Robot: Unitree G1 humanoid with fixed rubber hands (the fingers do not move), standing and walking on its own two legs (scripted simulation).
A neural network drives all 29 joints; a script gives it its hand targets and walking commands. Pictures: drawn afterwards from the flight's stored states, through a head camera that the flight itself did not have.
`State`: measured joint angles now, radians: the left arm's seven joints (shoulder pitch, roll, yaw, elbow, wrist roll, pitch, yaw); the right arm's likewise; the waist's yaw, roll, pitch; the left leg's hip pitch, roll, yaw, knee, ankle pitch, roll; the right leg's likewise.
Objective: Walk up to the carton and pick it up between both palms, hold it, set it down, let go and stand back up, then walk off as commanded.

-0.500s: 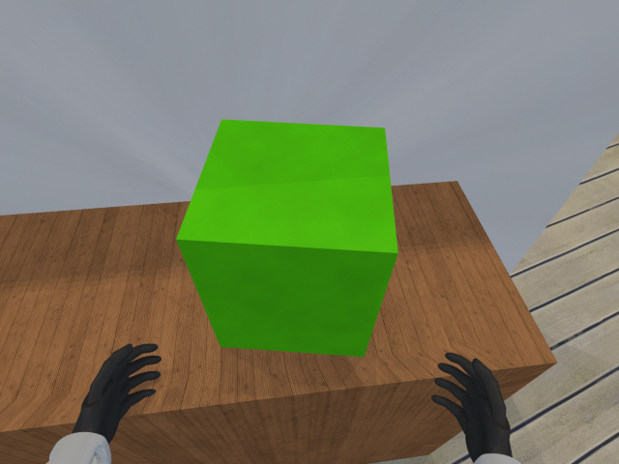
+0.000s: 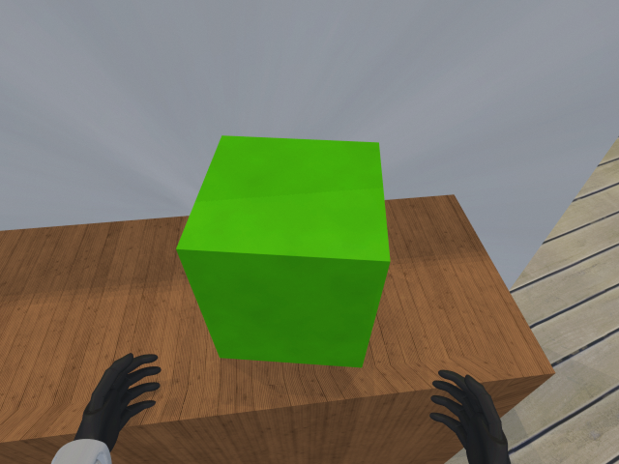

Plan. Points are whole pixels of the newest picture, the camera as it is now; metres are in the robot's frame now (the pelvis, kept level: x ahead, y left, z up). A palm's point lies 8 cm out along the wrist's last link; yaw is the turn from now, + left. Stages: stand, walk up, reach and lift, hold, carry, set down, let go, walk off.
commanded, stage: set down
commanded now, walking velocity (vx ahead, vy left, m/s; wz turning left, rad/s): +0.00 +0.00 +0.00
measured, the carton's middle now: (294, 256) +0.40 +0.01 +0.06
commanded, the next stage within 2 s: let go in 0.66 s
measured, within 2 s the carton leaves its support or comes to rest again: neither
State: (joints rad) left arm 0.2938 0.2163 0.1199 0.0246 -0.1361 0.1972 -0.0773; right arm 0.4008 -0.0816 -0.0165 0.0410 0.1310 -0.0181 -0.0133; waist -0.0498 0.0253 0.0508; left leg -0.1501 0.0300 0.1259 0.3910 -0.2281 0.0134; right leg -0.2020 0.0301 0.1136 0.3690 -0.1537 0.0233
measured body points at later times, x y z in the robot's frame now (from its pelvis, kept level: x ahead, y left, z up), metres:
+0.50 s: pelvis -0.01 +0.00 +0.00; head -0.02 -0.02 +0.45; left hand +0.22 +0.23 +0.00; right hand +0.17 -0.21 -0.02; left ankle -0.01 +0.10 -0.75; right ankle +0.03 -0.13 -0.74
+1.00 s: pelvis -0.03 -0.01 +0.00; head -0.06 -0.05 +0.45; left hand +0.21 +0.22 +0.00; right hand +0.17 -0.22 -0.02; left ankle -0.01 +0.10 -0.74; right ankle +0.03 -0.13 -0.74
